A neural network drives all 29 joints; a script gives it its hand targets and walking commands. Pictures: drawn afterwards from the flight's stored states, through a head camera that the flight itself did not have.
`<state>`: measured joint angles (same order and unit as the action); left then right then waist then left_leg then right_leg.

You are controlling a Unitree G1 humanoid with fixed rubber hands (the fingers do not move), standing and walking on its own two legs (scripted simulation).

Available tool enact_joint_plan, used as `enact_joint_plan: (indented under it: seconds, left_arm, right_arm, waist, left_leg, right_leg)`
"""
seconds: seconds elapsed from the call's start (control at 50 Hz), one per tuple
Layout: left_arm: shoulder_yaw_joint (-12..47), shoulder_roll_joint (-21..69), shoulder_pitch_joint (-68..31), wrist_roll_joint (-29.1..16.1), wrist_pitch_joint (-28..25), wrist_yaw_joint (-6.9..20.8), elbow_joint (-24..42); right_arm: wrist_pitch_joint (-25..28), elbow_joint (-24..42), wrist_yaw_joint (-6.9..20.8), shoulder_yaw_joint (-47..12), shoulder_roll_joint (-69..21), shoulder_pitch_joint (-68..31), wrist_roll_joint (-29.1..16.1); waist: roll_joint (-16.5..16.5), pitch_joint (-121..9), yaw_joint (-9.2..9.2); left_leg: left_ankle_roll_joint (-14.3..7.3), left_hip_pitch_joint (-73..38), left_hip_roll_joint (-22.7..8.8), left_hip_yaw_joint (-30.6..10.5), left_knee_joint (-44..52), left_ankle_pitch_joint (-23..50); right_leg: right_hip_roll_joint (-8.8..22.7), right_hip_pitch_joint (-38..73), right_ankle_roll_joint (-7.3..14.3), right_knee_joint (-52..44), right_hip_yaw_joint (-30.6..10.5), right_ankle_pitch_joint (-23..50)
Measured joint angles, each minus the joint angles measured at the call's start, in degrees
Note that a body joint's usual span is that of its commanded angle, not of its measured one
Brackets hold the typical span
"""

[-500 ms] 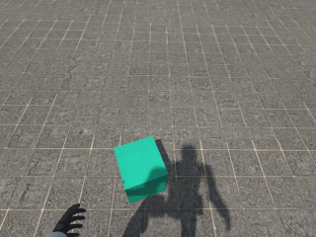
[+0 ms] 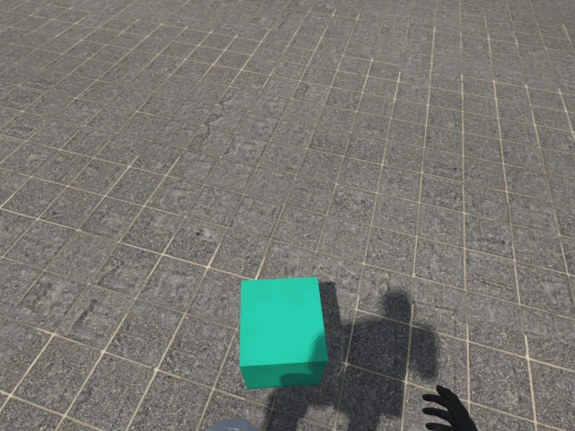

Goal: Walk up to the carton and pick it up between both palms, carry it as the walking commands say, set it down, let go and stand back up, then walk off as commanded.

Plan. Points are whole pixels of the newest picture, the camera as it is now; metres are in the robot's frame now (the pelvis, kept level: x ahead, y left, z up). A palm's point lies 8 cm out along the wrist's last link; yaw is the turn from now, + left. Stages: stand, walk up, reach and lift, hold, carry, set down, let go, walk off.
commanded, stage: walk up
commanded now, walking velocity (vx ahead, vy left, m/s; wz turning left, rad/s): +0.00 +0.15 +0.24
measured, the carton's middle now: (281, 335) +0.43 +0.06 -0.61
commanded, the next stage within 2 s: none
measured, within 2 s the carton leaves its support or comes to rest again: neither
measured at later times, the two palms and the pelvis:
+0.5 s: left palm out of the picture +0.02 +0.36 -0.12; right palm out of the picture +0.14 -0.17 -0.10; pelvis +0.01 +0.07 +0.01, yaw +5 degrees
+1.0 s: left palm out of the picture +0.02 +0.32 -0.11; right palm out of the picture +0.06 -0.21 -0.12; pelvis +0.00 +0.05 +0.01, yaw +4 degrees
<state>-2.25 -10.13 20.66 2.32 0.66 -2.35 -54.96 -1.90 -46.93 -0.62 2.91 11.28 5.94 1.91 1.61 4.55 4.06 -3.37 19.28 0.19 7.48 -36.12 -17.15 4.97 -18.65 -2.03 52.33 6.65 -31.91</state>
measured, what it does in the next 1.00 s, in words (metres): steps on the spot: right foot, then left foot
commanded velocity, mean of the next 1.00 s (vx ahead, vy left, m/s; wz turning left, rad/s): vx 0.00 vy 0.04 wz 0.10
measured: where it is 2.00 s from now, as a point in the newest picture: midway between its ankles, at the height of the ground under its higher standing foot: outside the picture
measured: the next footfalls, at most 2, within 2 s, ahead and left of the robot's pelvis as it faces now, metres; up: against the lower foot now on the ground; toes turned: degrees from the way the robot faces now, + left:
right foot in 0.08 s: +0.04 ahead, -0.14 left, +0.00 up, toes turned -8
left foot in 0.44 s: +0.04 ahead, +0.20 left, +0.00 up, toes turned +8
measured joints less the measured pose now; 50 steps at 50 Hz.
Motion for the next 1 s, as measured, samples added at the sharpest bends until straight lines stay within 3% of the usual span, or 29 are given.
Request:
enact_joint_plan:
  seconds: [0.04,0.08,0.14,0.2,0.3,0.38,0.42,0.44,0.48,0.52,0.62,0.7,0.78,0.84,0.94,1.0]
  left_arm:
    - [0.1,0.2,-2.2,-0.2,0.1,-0.6,0.7]
    - [-0.2,-0.6,-3.3,-0.1,-0.3,-1.2,1.2]
    - [-0.6,-1.9,-3.4,-0.1,-0.1,-1.9,1.0]
    - [-1.3,-3.3,-2.9,-0.3,0.2,-1.8,0.4]
    - [-2.2,-5.5,-2.9,0.0,0.1,-0.8,0.8]
    - [-2.8,-6.8,-3.8,0.2,0.7,-0.2,1.8]
    - [-2.7,-7.3,-4.1,0.2,1.2,0.3,2.3]
    - [-2.5,-7.5,-4.1,0.0,1.3,0.6,2.6]
    - [-2.0,-8.0,-6.0,-0.8,2.3,0.9,2.7]
    - [-1.3,-7.7,-7.4,-1.4,2.6,1.3,2.8]
    - [0.5,-5.0,-7.8,-1.9,2.7,2.5,1.7]
    - [1.3,-3.3,-8.1,-2.3,2.8,2.3,0.8]
    - [1.6,-2.4,-8.2,-2.3,1.4,1.9,-0.4]
    - [1.4,-2.5,-7.6,-2.0,1.5,2.2,-1.0]
    - [0.4,-4.2,-6.6,-1.9,2.3,2.6,-0.3]
    - [0.5,-4.7,-6.0,-1.6,0.7,2.4,-0.4]
  right_arm:
    - [-1.2,-1.3,0.1,0.7,1.1,1.0,0.2]
    - [-2.1,-2.1,0.4,1.4,2.0,2.1,0.3]
    - [-4.0,-2.8,0.9,2.1,3.3,3.0,-0.1]
    - [-4.1,-2.4,1.6,2.3,4.2,2.8,-0.1]
    - [-4.0,-1.1,2.7,1.3,4.5,1.5,-0.4]
    - [-3.5,-0.3,3.0,0.1,4.5,1.0,-0.9]
    - [-2.3,-0.3,2.9,-0.6,4.5,1.3,-0.7]
    - [-1.4,-0.4,2.8,-0.8,4.6,1.6,-0.7]
    - [0.1,-1.5,2.2,-1.2,3.0,2.7,-0.4]
    - [0.7,-2.4,1.7,-2.0,1.7,4.0,-0.3]
    - [1.8,-3.2,0.2,-2.6,0.7,4.7,-0.3]
    - [2.0,-3.9,-0.4,-2.2,1.0,4.6,-0.2]
    - [1.8,-6.1,-0.4,-1.5,1.6,4.9,-0.6]
    - [1.3,-7.5,-0.9,-1.4,1.6,5.9,-0.4]
    - [0.9,-8.2,-1.6,-0.1,2.4,7.2,0.2]
    - [0.4,-8.6,-0.8,0.5,3.0,7.5,0.0]
  waist:
    - [-1.3,0.5,-0.86]
    - [-1.8,0.6,-1.48]
    - [-2.6,0.2,-1.57]
    - [-2.4,-0.1,-1.30]
    - [-0.9,-0.4,-1.77]
    - [0.2,-0.7,-1.96]
    - [0.4,-1.1,-2.29]
    - [-0.1,-1.6,-2.56]
    - [1.5,-1.2,-2.57]
    - [2.2,-0.8,-2.60]
    - [2.2,-0.7,-3.10]
    - [1.4,-1.0,-3.56]
    - [0.2,-1.4,-3.31]
    - [-1.3,-1.9,-3.37]
    - [-2.5,-2.1,-3.95]
    - [-2.1,-1.9,-3.64]
  left_leg:
    - [0.4,-0.9,0.2,-0.7,1.0,1.0]
    - [0.9,0.1,0.7,-1.5,-1.2,0.1]
    - [4.2,6.4,1.9,-4.3,-21.0,-10.0]
    - [6.4,9.2,1.8,-4.8,-32.0,-9.3]
    - [7.2,6.4,0.3,-4.8,-20.1,-7.0]
    - [5.9,2.2,-0.5,-4.5,-6.7,-4.9]
    - [4.7,-1.8,-0.9,-3.9,2.8,-0.3]
    - [4.1,-3.0,-1.4,-4.5,6.2,3.0]
    - [3.4,-2.0,-0.9,-4.7,4.1,2.2]
    - [3.0,-3.4,-1.0,-5.0,6.1,2.1]
    - [2.0,-7.8,-0.9,-3.9,12.5,5.0]
    - [1.5,-8.8,-0.4,-2.7,13.7,5.3]
    - [1.7,-8.4,-0.1,-1.9,11.9,4.3]
    - [2.2,-7.9,-1.2,-2.5,10.8,3.7]
    - [3.6,-5.6,-3.5,-3.6,9.0,3.5]
    - [4.9,-5.4,-3.4,-3.8,8.1,3.4]
  right_leg:
    - [0.6,0.7,-0.6,-7.2,-0.2,4.6]
    - [1.5,2.1,0.1,-14.9,0.2,12.6]
    - [2.6,1.9,0.9,-13.8,1.2,11.5]
    - [4.0,3.8,0.0,-18.1,0.7,13.2]
    - [6.5,5.1,-1.5,-23.2,0.2,16.4]
    - [8.2,4.7,-3.5,-22.9,0.7,16.5]
    - [8.7,3.8,-4.5,-20.7,0.8,15.4]
    - [8.1,2.5,-3.6,-17.8,0.3,13.0]
    - [5.3,-0.4,-1.9,-10.8,-4.5,5.0]
    - [1.8,-1.9,-0.3,-6.3,-7.0,4.9]
    - [-2.2,-0.1,0.9,-8.4,-6.7,8.1]
    - [-3.2,3.6,1.2,-15.8,-4.7,8.7]
    - [-3.7,8.9,2.5,-27.6,-3.0,17.8]
    - [-4.6,8.8,3.0,-27.4,-2.2,17.9]
    - [-4.9,2.0,1.8,-13.8,-1.9,9.1]
    - [-2.3,5.5,1.6,-24.7,-1.8,16.2]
